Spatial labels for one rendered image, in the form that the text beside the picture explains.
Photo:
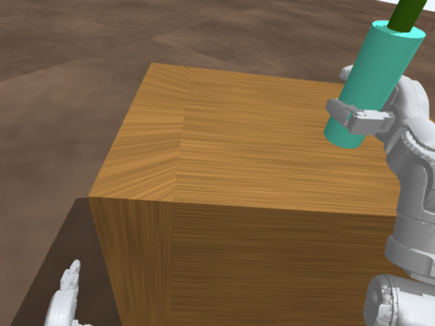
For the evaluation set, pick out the left robot hand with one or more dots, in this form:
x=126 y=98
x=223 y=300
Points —
x=61 y=311

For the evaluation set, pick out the bottle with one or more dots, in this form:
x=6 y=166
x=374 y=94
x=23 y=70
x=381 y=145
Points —
x=385 y=54

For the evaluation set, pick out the right robot hand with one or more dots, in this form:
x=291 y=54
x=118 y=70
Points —
x=408 y=99

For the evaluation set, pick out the right robot arm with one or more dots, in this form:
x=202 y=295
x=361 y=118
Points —
x=393 y=300

